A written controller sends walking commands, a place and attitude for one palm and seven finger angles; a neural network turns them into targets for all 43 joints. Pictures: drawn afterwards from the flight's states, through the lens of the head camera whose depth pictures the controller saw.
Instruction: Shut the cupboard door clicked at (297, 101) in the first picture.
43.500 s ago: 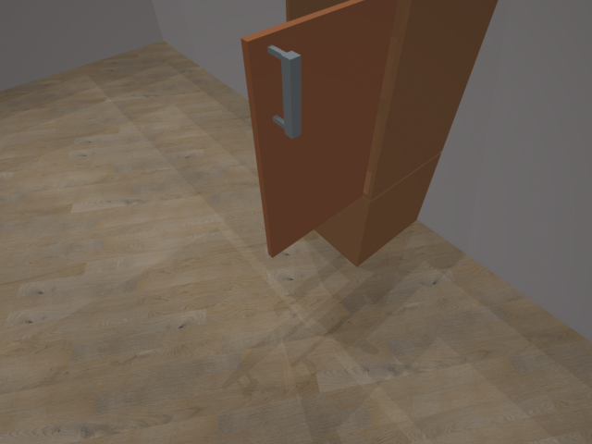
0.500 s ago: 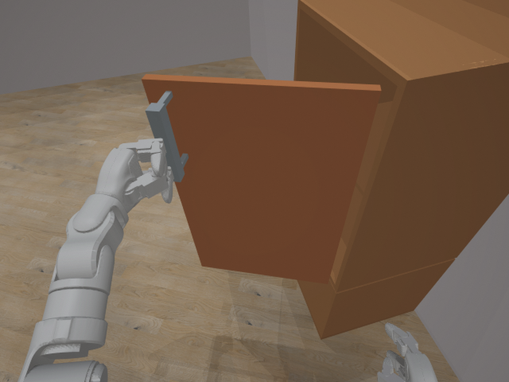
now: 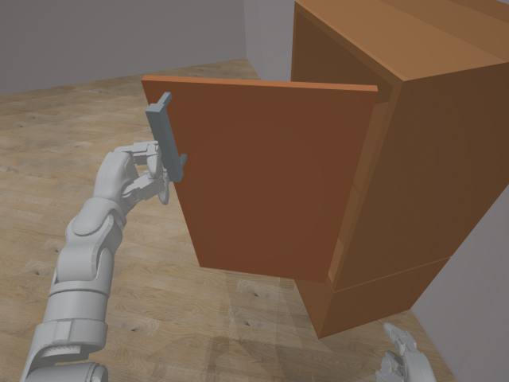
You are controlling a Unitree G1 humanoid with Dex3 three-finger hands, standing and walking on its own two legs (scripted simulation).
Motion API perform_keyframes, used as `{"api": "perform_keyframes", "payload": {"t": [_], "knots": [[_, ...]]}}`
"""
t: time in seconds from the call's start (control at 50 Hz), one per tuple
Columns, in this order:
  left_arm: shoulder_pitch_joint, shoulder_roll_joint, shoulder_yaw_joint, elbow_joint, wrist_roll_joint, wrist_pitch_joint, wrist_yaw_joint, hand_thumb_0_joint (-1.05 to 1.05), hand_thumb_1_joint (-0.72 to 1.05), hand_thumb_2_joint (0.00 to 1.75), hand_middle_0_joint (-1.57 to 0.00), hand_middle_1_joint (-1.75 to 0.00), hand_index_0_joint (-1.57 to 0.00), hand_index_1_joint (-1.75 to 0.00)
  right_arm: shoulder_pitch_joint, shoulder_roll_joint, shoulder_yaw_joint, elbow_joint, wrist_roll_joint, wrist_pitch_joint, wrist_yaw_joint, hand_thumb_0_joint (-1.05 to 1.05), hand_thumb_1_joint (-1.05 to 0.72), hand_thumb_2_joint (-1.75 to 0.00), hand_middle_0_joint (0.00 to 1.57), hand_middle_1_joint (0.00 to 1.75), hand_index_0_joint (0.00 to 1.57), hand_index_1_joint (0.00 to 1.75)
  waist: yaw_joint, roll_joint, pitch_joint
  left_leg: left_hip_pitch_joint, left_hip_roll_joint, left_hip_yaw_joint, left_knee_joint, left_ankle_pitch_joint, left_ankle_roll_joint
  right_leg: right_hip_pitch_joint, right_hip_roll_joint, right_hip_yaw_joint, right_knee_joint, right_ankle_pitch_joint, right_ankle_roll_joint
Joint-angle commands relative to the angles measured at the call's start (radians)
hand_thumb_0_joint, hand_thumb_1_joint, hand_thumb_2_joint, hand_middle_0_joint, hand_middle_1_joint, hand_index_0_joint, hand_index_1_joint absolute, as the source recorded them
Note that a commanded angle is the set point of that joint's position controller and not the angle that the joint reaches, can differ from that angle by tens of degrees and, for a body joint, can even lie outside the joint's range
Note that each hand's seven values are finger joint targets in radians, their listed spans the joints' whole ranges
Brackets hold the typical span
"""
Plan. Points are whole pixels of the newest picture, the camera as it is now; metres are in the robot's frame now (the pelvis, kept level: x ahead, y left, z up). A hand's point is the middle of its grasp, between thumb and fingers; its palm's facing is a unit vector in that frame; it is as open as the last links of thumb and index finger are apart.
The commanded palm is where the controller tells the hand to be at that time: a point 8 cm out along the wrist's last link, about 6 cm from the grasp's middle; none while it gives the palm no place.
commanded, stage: push the door shut along its arc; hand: left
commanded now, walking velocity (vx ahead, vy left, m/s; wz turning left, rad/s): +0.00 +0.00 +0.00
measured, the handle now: (171, 138) +0.47 +0.18 +0.16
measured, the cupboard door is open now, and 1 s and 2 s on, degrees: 65 52 36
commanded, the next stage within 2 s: pull the fist back off the door in 1.84 s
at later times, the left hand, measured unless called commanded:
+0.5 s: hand (181, 158) +0.41 +0.15 +0.16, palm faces -0.18 -0.98 -0.04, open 3.2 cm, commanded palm +0.41 +0.20 +0.16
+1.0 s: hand (207, 139) +0.46 +0.11 +0.16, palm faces -0.32 -0.95 -0.04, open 3.1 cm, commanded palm +0.47 +0.17 +0.16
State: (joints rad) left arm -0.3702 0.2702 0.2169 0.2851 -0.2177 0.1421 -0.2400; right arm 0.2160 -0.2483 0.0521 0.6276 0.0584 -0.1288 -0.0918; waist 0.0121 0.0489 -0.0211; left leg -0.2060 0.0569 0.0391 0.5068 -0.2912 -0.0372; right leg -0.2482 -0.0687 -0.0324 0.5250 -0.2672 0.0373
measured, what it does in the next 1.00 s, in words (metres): stands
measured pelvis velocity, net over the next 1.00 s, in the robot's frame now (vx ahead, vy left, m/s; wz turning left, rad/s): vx -0.02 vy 0.00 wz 0.02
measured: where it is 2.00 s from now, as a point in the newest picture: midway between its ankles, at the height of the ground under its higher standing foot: outside the picture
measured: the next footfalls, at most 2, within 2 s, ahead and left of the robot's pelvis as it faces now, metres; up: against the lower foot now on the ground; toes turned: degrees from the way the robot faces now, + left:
none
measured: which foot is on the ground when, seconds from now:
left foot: down 0.00-1.00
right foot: down 0.00-1.00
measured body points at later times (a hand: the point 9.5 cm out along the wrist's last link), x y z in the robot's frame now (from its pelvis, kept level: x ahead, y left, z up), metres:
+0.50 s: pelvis +0.00 +0.00 +0.00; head +0.02 -0.02 +0.45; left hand +0.42 +0.20 +0.16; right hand +0.11 -0.26 -0.12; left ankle -0.01 +0.14 -0.74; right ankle +0.01 -0.14 -0.74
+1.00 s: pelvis -0.02 +0.00 -0.01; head +0.05 -0.01 +0.43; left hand +0.48 +0.17 +0.17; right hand +0.06 -0.27 -0.13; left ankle -0.01 +0.14 -0.74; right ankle +0.01 -0.14 -0.74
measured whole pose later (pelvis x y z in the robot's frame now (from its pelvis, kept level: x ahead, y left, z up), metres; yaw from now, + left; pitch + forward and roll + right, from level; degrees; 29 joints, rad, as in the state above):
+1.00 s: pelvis -0.02 +0.00 -0.01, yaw +1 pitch +8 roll +0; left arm -1.05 0.42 0.18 1.13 -0.19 -0.13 -0.44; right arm 0.30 -0.30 0.04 0.72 0.03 -0.16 -0.09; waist -0.11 0.03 -0.01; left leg -0.48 0.05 0.02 0.65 -0.31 -0.03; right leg -0.51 -0.08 -0.04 0.66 -0.29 0.04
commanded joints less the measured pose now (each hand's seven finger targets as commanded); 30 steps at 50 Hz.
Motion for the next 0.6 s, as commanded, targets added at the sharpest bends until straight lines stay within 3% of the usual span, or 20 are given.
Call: {"api": "perform_keyframes", "payload": {"t": [0.0,0.06,0.08,0.16,0.18,0.26,0.28,0.32,0.38,0.42,0.44,0.46,0.52,0.58], "knots": [[-0.460,0.164,0.014,-0.220,-0.016,-0.099,-0.020,0.00,0.90,0.90,-1.30,-1.50,-1.30,-1.50,-0.100,-0.117,-0.043,-0.141,0.001,-0.061,-0.014,0.00,-0.90,-0.90,0.20,0.30,0.20,0.30,-0.020,-0.048,-0.214,0.064,-0.055,0.012,-0.054,0.225,0.050,0.078,0.061,-0.038,-0.048,0.283,-0.044],[-0.581,0.163,-0.022,-0.122,-0.010,-0.090,-0.042,0.00,0.90,0.90,-1.30,-1.50,-1.30,-1.50,-0.087,-0.127,-0.038,-0.117,0.003,-0.055,-0.026,0.00,-0.90,-0.90,0.20,0.30,0.20,0.30,-0.051,-0.040,-0.147,0.042,-0.060,-0.001,-0.061,0.136,0.050,0.007,0.064,-0.036,-0.068,0.178,-0.044],[-0.602,0.216,0.012,-0.085,-0.008,-0.092,-0.041,0.00,0.90,0.90,-1.30,-1.50,-1.30,-1.50,-0.078,-0.137,-0.042,-0.106,0.001,-0.053,-0.031,0.00,-0.90,-0.90,0.20,0.30,0.20,0.30,-0.054,-0.079,-0.146,0.042,-0.057,-0.002,-0.057,0.116,0.055,0.005,0.061,-0.030,-0.078,0.147,-0.043],[-0.708,0.195,-0.014,-0.015,-0.011,-0.107,-0.060,0.00,0.90,0.90,-1.30,-1.50,-1.30,-1.50,-0.076,-0.134,-0.038,-0.107,-0.001,-0.054,-0.034,0.00,-0.90,-0.90,0.20,0.30,0.20,0.30,-0.055,-0.023,-0.225,0.056,-0.066,-0.011,-0.049,0.132,0.050,0.010,0.058,-0.032,-0.054,0.156,-0.052],[-0.716,0.235,0.018,0.022,-0.012,-0.116,-0.058,0.00,0.90,0.90,-1.30,-1.50,-1.30,-1.50,-0.062,-0.141,-0.039,-0.097,-0.006,-0.054,-0.034,0.00,-0.90,-0.90,0.20,0.30,0.20,0.30,-0.054,-0.046,-0.244,0.053,-0.063,-0.013,-0.045,0.136,0.050,0.022,0.055,-0.030,-0.053,0.158,-0.051],[-0.735,0.258,0.056,0.106,-0.015,-0.160,-0.073,0.00,0.90,0.90,-1.30,-1.50,-1.30,-1.50,-0.035,-0.143,-0.042,-0.099,-0.011,-0.056,-0.025,0.00,-0.90,-0.90,0.20,0.30,0.20,0.30,-0.039,-0.044,-0.333,0.050,-0.065,-0.012,-0.027,0.236,0.047,0.070,0.054,-0.031,-0.012,0.287,-0.057],[-0.718,0.300,0.083,0.142,-0.012,-0.170,-0.074,0.00,0.90,0.90,-1.30,-1.50,-1.30,-1.50,-0.018,-0.152,-0.045,-0.093,-0.013,-0.051,-0.023,0.00,-0.90,-0.90,0.20,0.30,0.20,0.30,-0.040,-0.083,-0.335,0.035,-0.061,-0.014,-0.026,0.236,0.048,0.081,0.053,-0.033,-0.011,0.288,-0.053],[-0.782,0.249,0.029,0.152,-0.008,-0.195,-0.091,0.00,0.90,0.90,-1.30,-1.50,-1.30,-1.50,-0.013,-0.148,-0.049,-0.094,-0.010,-0.053,-0.020,0.00,-0.90,-0.90,0.20,0.30,0.20,0.30,-0.059,-0.055,-0.322,0.033,-0.063,-0.009,-0.022,0.233,0.050,0.057,0.054,-0.031,-0.006,0.300,-0.051],[-0.794,0.267,0.037,0.182,-0.011,-0.222,-0.107,0.00,0.90,0.90,-1.30,-1.50,-1.30,-1.50,0.008,-0.159,-0.056,-0.088,-0.012,-0.055,-0.016,0.00,-0.90,-0.90,0.20,0.30,0.20,0.30,-0.059,-0.046,-0.327,0.040,-0.062,-0.008,-0.012,0.258,0.052,0.059,0.056,-0.029,-0.002,0.328,-0.053],[-0.838,0.272,0.033,0.203,-0.012,-0.236,-0.124,0.00,0.90,0.90,-1.30,-1.50,-1.30,-1.50,0.020,-0.163,-0.061,-0.078,-0.010,-0.054,-0.017,0.00,-0.90,-0.90,0.20,0.30,0.20,0.30,-0.072,-0.055,-0.324,0.034,-0.062,-0.007,-0.007,0.250,0.054,0.044,0.059,-0.028,0.000,0.332,-0.052],[-0.863,0.238,0.000,0.203,-0.015,-0.243,-0.136,0.00,0.90,0.90,-1.30,-1.50,-1.30,-1.50,0.019,-0.161,-0.060,-0.078,-0.011,-0.056,-0.015,0.00,-0.90,-0.90,0.20,0.30,0.20,0.30,-0.080,-0.055,-0.319,0.035,-0.065,-0.005,-0.007,0.249,0.055,0.037,0.059,-0.028,0.000,0.339,-0.050],[-0.857,0.260,0.019,0.226,-0.016,-0.246,-0.141,0.00,0.90,0.90,-1.30,-1.50,-1.30,-1.50,0.027,-0.167,-0.064,-0.074,-0.010,-0.055,-0.017,0.00,-0.90,-0.90,0.20,0.30,0.20,0.30,-0.077,-0.072,-0.315,0.030,-0.063,-0.008,-0.005,0.246,0.055,0.032,0.062,-0.030,0.002,0.333,-0.052],[-0.936,0.265,0.004,0.281,-0.020,-0.263,-0.160,0.00,0.90,0.90,-1.30,-1.50,-1.30,-1.50,0.042,-0.174,-0.065,-0.055,-0.011,-0.055,-0.020,0.00,-0.90,-0.90,0.20,0.30,0.20,0.30,-0.099,-0.064,-0.278,0.013,-0.065,-0.010,-0.006,0.193,0.056,-0.009,0.063,-0.028,-0.006,0.276,-0.049],[-0.989,0.231,-0.035,0.297,-0.021,-0.281,-0.173,0.00,0.90,0.90,-1.30,-1.50,-1.30,-1.50,0.059,-0.178,-0.069,-0.045,-0.014,-0.063,-0.020,0.00,-0.90,-0.90,0.20,0.30,0.20,0.30,-0.112,-0.042,-0.311,0.041,-0.066,-0.017,0.004,0.205,0.056,-0.032,0.064,-0.031,0.004,0.269,-0.051]]}}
